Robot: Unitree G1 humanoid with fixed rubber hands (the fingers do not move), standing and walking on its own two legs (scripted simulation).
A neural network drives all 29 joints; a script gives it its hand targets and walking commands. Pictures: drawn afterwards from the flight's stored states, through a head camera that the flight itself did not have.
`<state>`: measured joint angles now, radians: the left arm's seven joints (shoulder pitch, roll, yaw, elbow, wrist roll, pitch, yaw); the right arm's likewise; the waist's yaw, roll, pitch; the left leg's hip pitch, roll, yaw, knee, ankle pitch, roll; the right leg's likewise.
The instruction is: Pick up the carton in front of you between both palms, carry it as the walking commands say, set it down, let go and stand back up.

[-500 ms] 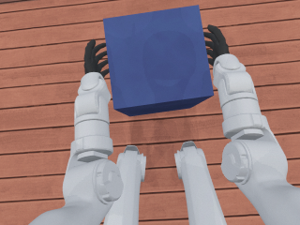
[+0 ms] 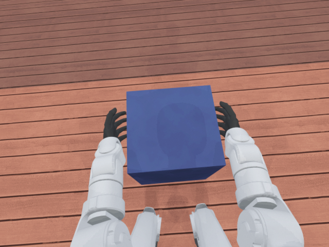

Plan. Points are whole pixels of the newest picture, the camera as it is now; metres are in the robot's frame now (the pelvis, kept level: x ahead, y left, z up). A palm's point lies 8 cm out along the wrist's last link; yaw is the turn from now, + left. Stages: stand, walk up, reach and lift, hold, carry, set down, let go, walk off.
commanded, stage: reach and lift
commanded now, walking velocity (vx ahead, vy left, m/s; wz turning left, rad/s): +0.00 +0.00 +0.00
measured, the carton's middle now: (171, 141) +0.40 +0.00 -0.11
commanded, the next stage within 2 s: hold in 1.60 s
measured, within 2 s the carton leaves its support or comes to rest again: neither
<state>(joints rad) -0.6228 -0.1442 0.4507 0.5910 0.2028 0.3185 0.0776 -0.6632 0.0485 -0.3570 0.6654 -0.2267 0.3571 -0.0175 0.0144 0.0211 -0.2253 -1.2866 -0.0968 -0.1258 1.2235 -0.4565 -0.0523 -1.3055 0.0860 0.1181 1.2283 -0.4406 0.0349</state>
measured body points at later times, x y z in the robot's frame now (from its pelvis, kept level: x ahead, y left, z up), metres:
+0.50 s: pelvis +0.05 +0.01 +0.11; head +0.06 +0.00 +0.56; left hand +0.37 +0.16 +0.11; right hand +0.36 -0.15 +0.10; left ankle +0.05 +0.14 -0.62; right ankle +0.06 -0.13 -0.62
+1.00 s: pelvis +0.03 +0.00 +0.12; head +0.01 +0.00 +0.57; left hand +0.35 +0.16 +0.15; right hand +0.34 -0.15 +0.14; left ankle +0.06 +0.14 -0.62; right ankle +0.06 -0.13 -0.62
